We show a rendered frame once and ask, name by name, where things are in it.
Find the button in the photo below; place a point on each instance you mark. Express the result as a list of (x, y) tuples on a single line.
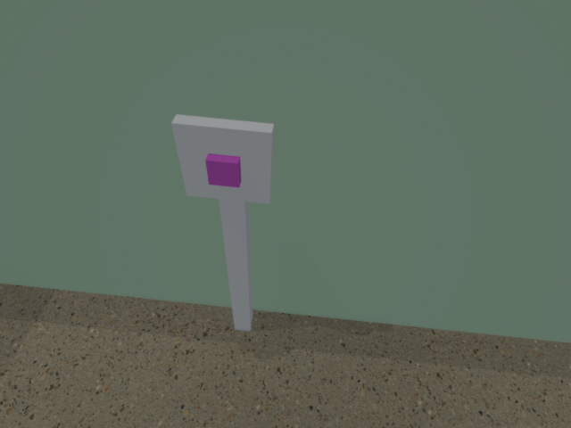
[(223, 170)]

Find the panel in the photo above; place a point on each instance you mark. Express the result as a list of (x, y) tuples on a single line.
[(195, 137)]

